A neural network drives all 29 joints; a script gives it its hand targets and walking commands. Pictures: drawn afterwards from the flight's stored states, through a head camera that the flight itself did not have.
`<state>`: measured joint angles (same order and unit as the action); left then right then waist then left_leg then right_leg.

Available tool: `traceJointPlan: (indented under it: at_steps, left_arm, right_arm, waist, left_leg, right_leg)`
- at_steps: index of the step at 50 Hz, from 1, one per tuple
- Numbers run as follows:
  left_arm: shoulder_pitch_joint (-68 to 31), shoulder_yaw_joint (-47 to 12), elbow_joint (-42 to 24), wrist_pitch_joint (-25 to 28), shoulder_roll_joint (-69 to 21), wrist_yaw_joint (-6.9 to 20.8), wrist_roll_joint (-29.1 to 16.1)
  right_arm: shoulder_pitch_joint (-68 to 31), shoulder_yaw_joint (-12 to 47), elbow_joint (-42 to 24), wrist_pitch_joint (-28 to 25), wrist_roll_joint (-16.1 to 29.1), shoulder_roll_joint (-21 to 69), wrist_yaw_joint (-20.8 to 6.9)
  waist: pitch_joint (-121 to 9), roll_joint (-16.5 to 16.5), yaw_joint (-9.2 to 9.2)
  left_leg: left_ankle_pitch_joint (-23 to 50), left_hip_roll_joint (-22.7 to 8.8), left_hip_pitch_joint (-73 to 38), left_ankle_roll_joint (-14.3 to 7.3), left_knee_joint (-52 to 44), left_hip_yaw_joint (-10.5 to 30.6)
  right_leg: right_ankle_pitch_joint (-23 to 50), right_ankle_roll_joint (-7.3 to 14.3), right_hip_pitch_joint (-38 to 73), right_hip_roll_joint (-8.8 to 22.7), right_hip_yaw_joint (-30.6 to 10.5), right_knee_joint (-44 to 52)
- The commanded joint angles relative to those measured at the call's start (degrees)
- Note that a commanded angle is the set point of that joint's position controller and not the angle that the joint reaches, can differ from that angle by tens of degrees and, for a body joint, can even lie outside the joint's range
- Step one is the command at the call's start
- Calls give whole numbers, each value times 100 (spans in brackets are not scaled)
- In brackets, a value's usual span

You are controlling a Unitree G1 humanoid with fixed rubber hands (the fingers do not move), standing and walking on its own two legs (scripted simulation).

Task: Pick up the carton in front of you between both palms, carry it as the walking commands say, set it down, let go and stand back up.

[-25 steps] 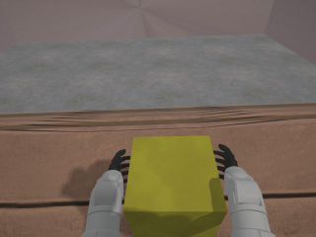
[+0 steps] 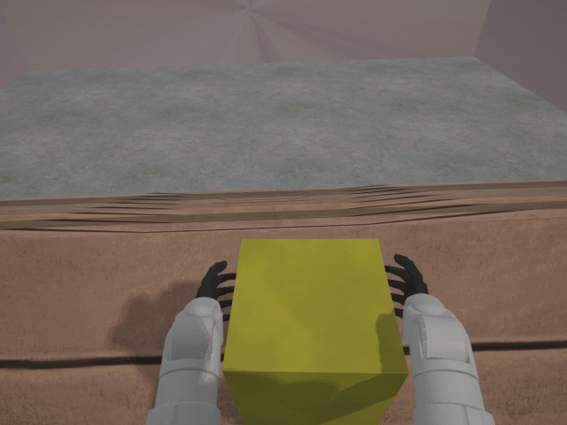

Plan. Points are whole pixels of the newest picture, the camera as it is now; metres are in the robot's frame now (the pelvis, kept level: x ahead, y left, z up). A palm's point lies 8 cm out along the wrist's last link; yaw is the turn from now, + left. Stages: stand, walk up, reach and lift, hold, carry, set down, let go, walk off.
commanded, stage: hold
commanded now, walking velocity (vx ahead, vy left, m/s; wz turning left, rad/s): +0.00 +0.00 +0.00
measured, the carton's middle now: (309, 337) +0.29 +0.00 -0.02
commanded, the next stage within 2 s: carry in 0.32 s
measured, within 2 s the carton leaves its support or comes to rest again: neither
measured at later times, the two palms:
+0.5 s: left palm (218, 296) +0.30 +0.14 +0.06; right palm (422, 294) +0.31 -0.16 +0.07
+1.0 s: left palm (221, 215) +0.46 +0.16 +0.08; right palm (391, 218) +0.45 -0.14 +0.09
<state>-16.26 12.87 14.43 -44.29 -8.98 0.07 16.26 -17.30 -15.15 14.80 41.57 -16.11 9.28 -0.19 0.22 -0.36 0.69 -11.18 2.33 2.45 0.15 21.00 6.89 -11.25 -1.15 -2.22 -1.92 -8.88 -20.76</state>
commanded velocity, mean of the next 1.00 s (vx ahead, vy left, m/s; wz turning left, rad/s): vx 0.36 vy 0.00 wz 0.00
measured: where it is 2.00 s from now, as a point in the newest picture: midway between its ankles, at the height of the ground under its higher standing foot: (297, 308)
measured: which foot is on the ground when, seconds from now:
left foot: down 0.00-0.52, up 0.54-0.82, down 0.84-1.00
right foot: down 0.00-0.86, up 0.88-1.00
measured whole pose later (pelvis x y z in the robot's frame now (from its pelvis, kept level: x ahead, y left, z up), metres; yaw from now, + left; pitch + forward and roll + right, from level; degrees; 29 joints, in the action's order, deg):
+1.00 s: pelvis +0.22 +0.02 +0.00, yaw -2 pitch +5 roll +0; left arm 0.7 3.5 -29.4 -71.2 -7.4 -8.7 0.8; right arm 0.3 -2.7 -28.0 67.9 -1.4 7.4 8.8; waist -8.5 -0.4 -0.8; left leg -13.4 -1.3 15.3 -2.9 23.3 -12.7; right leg -21.9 1.2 -26.4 3.7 4.8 -57.1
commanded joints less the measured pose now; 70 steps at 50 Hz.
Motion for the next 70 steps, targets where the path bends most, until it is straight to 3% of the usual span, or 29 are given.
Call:
traceJointPlan:
  at_steps: [1,3,7,8,9,14,15,16,19,21,23,24,26,27,29,32,39,40,42,43,45,48,60,61,62,63,64,67,70]
  left_arm:
    - [-3121,-3181,-292,322,-5317,1343,-1641]
    - [-3132,-3270,-764,348,-5059,1320,-1604]
    - [-3326,-3171,-314,317,-5179,1359,-1640]
    - [-3227,-3069,-535,330,-4897,1343,-1479]
    - [-3266,-3075,-333,344,-4909,1383,-1664]
    - [-2818,-2925,-118,349,-4904,1372,-1409]
    - [-3126,-2863,-214,349,-4982,1355,-1389]
    - [-3298,-3047,-451,313,-4930,1359,-1571]
    - [-3739,-3501,-994,149,-5102,1292,-1927]
    - [-3578,-3658,-1204,-56,-5182,1192,-1935]
    - [-3599,-4055,-1854,-202,-5333,1111,-2384]
    - [-3245,-4288,-2148,-324,-5407,1042,-2516]
    - [-3019,-4218,-2357,-637,-4924,910,-2468]
    - [-2722,-4345,-2529,-827,-4938,820,-2399]
    - [-2465,-4554,-3336,-1053,-4949,576,-2560]
    - [-2078,-4567,-4046,-1450,-4720,312,-2699]
    - [-794,-4456,-4651,-2251,-4018,-97,-2819]
    - [-538,-4412,-4756,-2312,-4072,-138,-2814]
    - [-1165,-4676,-5567,-2407,-4078,-173,-3216]
    - [-1404,-4617,-5506,-2453,-3956,-210,-3149]
    - [-1468,-4615,-5486,-2429,-4164,-243,-3306]
    - [-821,-4327,-4796,-2450,-3980,-390,-2855]
    - [-271,-4277,-4947,-2350,-3746,-456,-2447]
    - [-100,-4268,-4694,-2379,-3860,-416,-2575]
    - [-5,-4295,-4613,-2362,-3723,-362,-2616]
    - [-328,-4439,-4917,-2291,-3702,-334,-2710]
    - [-230,-4449,-4680,-2287,-3908,-286,-2678]
    - [-778,-4863,-5179,-2120,-4588,-116,-2974]
    - [-652,-5041,-4987,-2038,-4711,75,-3121]
  right_arm:
    - [-2372,3035,126,25,1315,5285,-1351]
    - [-2291,3286,123,-10,1449,5504,-1390]
    - [-2585,3099,92,-3,1354,5213,-1322]
    - [-2464,3088,252,40,1429,5395,-1340]
    - [-2462,3081,179,12,1362,5456,-1345]
    - [-2393,3184,52,28,1431,5521,-1320]
    - [-2489,3032,260,38,1314,5342,-1322]
    - [-2799,3280,-97,87,1461,5306,-1294]
    - [-2566,3543,-155,277,1695,5395,-1229]
    - [-2842,3790,-826,353,1845,5453,-1112]
    - [-2640,4304,-1376,578,2038,5629,-980]
    - [-2668,4524,-1811,688,2249,5602,-922]
    - [-2346,4485,-1748,1095,2211,5424,-777]
    - [-2526,4640,-2310,1182,2345,5310,-716]
    - [-2052,5027,-2722,1475,2620,5408,-659]
    - [-1453,4989,-3191,1831,2754,5033,-468]
    - [-418,4796,-4355,2574,2726,4326,189]
    - [-411,4696,-4550,2636,2825,4372,229]
    - [26,4540,-4514,2684,2786,4241,302]
    - [-129,4494,-4507,2707,2679,4202,388]
    - [-614,4501,-4935,2667,2851,4486,437]
    - [-508,4569,-4575,2714,2924,4301,482]
    - [-90,4747,-4746,2699,2933,3815,270]
    - [-176,4743,-4844,2731,2924,3678,256]
    - [-72,4641,-4672,2739,2834,3598,251]
    - [-152,4767,-4880,2724,2767,3702,213]
    - [-276,4850,-4839,2670,2892,3768,165]
    - [-212,4823,-4712,2479,2764,4462,38]
    - [77,4805,-4492,2317,2523,4641,21]
  waist:
    - [-1280,7,-175]
    - [-1331,87,101]
    - [-1047,4,-212]
    - [-1043,-25,44]
    - [-1143,-143,-180]
    - [-1087,-179,26]
    - [-1014,33,16]
    - [-1072,130,-58]
    - [-940,995,-117]
    - [-1084,1156,-81]
    - [-1630,476,-70]
    - [-1955,-153,-50]
    - [-1405,-1682,52]
    - [-1232,-1274,64]
    - [-1416,-405,58]
    - [-1696,-330,50]
    - [-1500,-1197,19]
    - [-1872,-508,-54]
    - [-2398,1672,-260]
    - [-2039,1489,-246]
    - [-1931,263,-250]
    - [-1364,657,-207]
    - [-1107,953,-57]
    - [-1251,397,62]
    - [-1869,-656,175]
    - [-2007,-1830,103]
    - [-1756,-1373,94]
    - [-1948,-97,35]
    - [-1610,-729,42]
  left_leg:
    - [1037,289,-484,65,-265,-275]
    - [1289,307,-740,44,-312,-274]
    - [755,260,-444,37,-252,-320]
    - [709,242,-454,6,-309,-280]
    - [479,228,-318,16,-284,-322]
    - [960,252,-258,-39,-376,-314]
    - [640,246,-176,0,-314,-323]
    - [-424,-608,486,-36,68,-174]
    - [-3812,-1235,1211,-448,-1012,1064]
    - [-3183,-1608,1086,-676,-1050,1385]
    - [-1928,-1181,1055,-472,-155,438]
    - [-1610,-772,1428,-286,483,-71]
    - [-1914,-180,3602,91,2194,-1054]
    - [-1748,-446,3927,126,2574,-761]
    - [-1255,-682,3804,12,2697,-827]
    - [-945,-538,3501,-29,1861,-1185]
    - [75,-175,1401,-27,283,-2105]
    - [151,-317,59,-107,-53,-1902]
    - [-987,-2479,-2204,-930,-697,1412]
    - [-250,-2920,-1965,-1344,-801,2128]
    - [-421,-2696,-921,-1265,-971,1402]
    - [-1194,-2281,-51,-796,-1533,481]
    - [1542,-1416,745,-232,275,-1797]
    - [1745,-1182,1409,-62,1421,-2103]
    - [955,-754,2310,225,3373,-2063]
    - [-1520,-257,3636,239,4531,-1707]
    - [-1831,-547,4010,40,5109,-959]
    - [-1117,-1054,3506,-81,4581,-626]
    - [-648,-963,3245,-11,3112,-1045]
  right_leg:
    - [970,24,64,-368,463,317]
    - [1262,-30,-136,-279,428,361]
    - [701,45,-185,-327,505,373]
    - [680,21,-247,-307,522,351]
    - [593,47,49,-313,530,359]
    - [1170,-109,43,-334,472,293]
    - [804,-3,85,-302,443,283]
    - [-557,106,-571,531,272,-135]
    - [-2037,71,-1209,8,853,-1355]
    - [-1345,81,-1536,121,1014,-1592]
    - [-865,200,-883,180,1109,-316]
    - [-767,283,-168,384,752,-55]
    - [-2827,906,614,2152,-2006,1505]
    - [-2901,1109,578,2479,-2333,1641]
    - [-1218,1125,591,2293,-1633,1204]
    - [146,977,922,1754,-410,908]
    - [756,671,-360,1322,832,-104]
    - [1213,553,-1041,1149,1049,-942]
    - [-1274,16,-3758,201,1743,-3418]
    - [-1851,111,-4396,372,1193,-4185]
    - [-1649,304,-4095,760,940,-4273]
    - [-544,290,-3715,956,1137,-3418]
    - [198,220,-999,193,2434,-638]
    - [-80,401,67,488,2104,-665]
    - [-549,883,963,1818,-82,36]
    - [156,1415,1712,2597,-1863,618]
    - [872,1628,1410,2745,-1979,785]
    - [963,1235,474,2390,-592,687]
    - [10,837,-31,2041,501,1079]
